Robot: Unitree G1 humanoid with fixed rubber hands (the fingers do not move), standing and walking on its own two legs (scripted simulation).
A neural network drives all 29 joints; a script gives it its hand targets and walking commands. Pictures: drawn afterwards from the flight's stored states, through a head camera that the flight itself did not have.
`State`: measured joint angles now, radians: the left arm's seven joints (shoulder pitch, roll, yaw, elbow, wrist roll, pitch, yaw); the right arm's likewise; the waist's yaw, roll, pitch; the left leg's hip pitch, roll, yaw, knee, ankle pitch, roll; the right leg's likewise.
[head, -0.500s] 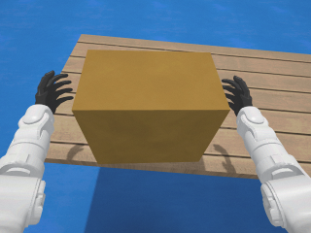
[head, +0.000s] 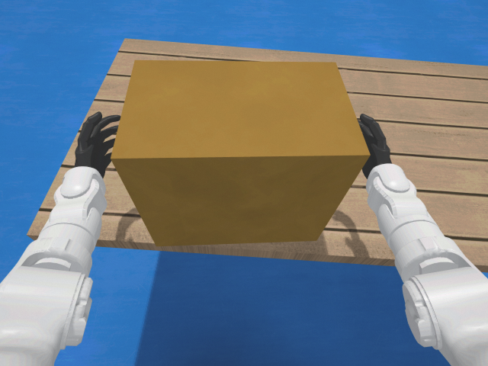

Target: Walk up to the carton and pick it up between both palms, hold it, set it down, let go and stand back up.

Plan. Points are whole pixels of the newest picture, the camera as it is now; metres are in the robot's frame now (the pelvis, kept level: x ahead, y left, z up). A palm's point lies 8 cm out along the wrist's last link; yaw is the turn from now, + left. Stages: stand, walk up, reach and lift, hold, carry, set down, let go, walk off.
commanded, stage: reach and lift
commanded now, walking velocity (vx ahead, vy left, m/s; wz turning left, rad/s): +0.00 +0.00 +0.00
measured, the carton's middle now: (237, 162) +0.47 +0.02 +0.04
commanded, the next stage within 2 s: none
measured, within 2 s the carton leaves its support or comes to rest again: leaves its support in 0.84 s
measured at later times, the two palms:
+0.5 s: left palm (114, 157) +0.47 +0.23 +0.05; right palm (353, 154) +0.47 -0.18 +0.06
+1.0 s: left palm (111, 165) +0.44 +0.23 +0.06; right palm (358, 159) +0.46 -0.18 +0.07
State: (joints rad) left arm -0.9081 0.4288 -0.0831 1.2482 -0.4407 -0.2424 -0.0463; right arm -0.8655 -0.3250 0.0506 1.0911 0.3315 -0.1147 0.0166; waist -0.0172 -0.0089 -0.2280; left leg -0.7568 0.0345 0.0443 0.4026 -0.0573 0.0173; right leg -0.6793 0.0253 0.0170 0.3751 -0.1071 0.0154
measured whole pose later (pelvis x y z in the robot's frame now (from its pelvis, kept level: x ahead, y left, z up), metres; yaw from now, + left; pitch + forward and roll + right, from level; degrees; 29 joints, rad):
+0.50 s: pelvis +0.03 +0.00 +0.01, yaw +1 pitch +25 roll -2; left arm -0.80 0.28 0.11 1.07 -0.16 -0.23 -0.01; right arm -0.77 -0.21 -0.12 0.96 0.16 -0.16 -0.05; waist 0.00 0.00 -0.23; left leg -0.70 0.03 0.03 0.34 -0.07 0.01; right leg -0.60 0.02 0.00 0.27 -0.10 0.01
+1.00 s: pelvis +0.04 -0.01 +0.02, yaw +2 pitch +17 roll -1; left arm -0.72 0.24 0.27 1.05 -0.03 -0.34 -0.09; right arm -0.64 -0.15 -0.13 0.90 0.06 -0.29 -0.12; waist -0.01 -0.03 -0.13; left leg -0.49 0.03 0.01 0.24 -0.05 -0.01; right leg -0.39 0.02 -0.02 0.18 -0.09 -0.01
